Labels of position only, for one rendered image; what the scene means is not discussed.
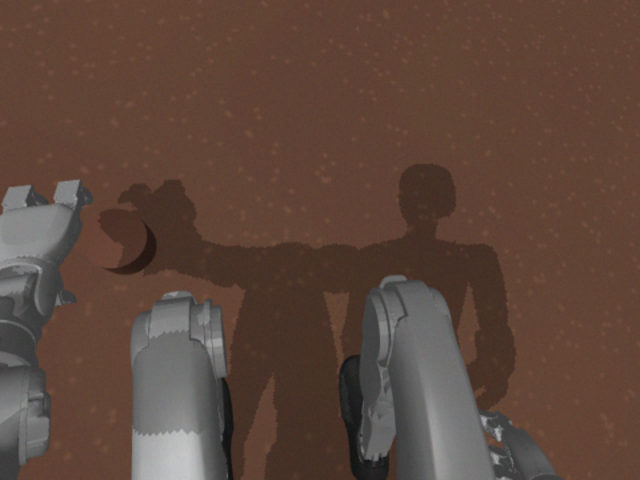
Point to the right robot foot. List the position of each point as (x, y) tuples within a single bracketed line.
[(351, 401)]

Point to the right robot hand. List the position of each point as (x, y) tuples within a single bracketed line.
[(521, 458)]

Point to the left robot arm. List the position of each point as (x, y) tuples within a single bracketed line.
[(28, 292)]

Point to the tin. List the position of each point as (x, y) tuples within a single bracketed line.
[(118, 241)]

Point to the left robot hand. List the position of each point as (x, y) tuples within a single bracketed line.
[(30, 227)]

